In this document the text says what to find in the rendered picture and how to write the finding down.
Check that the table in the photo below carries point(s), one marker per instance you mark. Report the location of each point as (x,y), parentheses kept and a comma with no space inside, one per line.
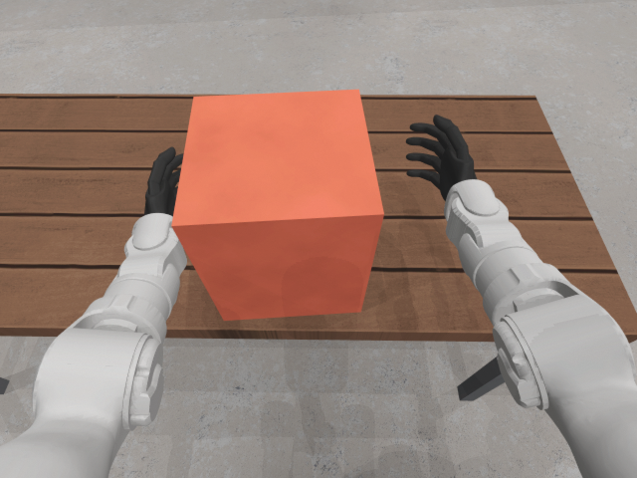
(73,177)

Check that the robot right hand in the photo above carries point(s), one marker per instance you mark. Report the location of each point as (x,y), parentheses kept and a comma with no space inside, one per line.
(453,161)

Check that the robot right forearm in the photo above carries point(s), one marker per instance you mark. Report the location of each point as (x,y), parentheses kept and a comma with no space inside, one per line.
(502,266)

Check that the robot left forearm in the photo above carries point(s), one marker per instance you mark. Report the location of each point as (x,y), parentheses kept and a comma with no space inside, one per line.
(141,296)

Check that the robot left hand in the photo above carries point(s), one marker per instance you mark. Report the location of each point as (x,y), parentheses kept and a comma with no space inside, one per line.
(161,193)

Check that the robot left upper arm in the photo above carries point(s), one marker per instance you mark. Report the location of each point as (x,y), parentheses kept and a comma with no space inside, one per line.
(96,386)

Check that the carton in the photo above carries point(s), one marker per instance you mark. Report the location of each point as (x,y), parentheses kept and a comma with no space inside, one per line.
(278,206)

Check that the robot right upper arm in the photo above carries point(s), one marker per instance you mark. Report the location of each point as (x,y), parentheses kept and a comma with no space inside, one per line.
(564,357)

